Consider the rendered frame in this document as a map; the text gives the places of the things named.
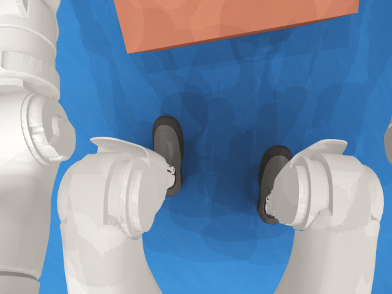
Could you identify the right robot shin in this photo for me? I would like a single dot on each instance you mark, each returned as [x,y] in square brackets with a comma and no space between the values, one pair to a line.
[332,146]

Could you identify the robot left forearm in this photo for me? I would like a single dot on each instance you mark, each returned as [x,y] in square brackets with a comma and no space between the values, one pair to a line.
[28,35]

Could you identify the left robot upper arm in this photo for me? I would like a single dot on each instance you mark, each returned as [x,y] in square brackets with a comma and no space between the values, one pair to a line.
[35,137]

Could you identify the carton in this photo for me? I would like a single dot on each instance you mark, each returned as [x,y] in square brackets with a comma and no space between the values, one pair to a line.
[156,25]

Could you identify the right robot foot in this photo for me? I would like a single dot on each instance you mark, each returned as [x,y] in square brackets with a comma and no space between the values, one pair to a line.
[273,161]

